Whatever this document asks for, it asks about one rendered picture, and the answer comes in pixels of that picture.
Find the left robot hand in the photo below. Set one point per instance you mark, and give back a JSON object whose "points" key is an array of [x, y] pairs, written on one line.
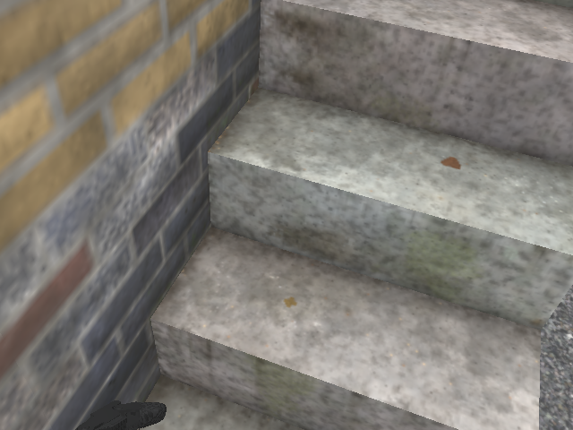
{"points": [[129, 416]]}

